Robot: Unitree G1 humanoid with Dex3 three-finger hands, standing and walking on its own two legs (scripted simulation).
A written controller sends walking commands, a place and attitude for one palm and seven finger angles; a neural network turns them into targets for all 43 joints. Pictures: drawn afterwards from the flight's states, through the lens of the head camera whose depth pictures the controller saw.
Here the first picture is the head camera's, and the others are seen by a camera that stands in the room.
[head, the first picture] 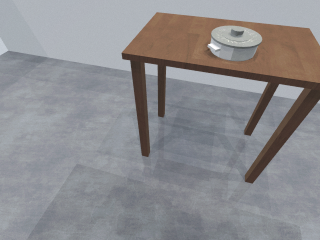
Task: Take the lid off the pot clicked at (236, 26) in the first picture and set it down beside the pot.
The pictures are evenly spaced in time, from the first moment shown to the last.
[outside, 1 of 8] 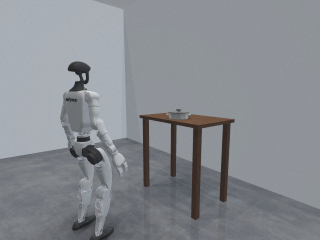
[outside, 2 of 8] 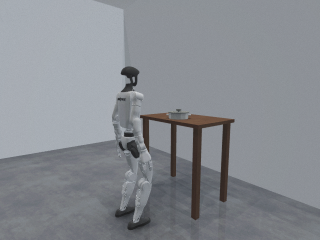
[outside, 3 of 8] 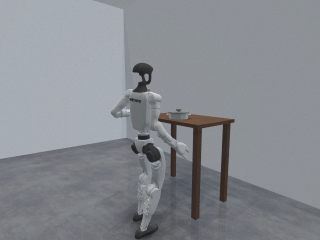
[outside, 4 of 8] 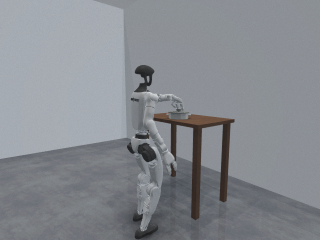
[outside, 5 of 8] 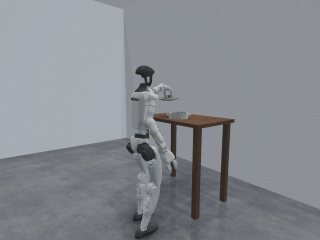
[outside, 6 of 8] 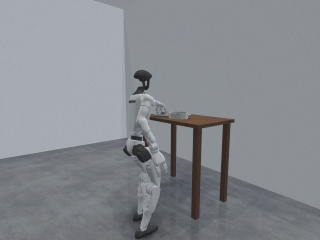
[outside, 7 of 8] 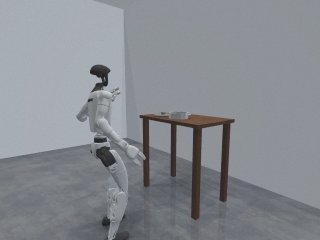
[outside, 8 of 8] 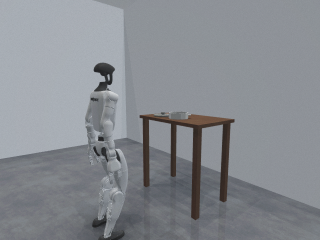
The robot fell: no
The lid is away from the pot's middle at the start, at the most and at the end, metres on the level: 0.00 0.24 0.23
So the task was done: yes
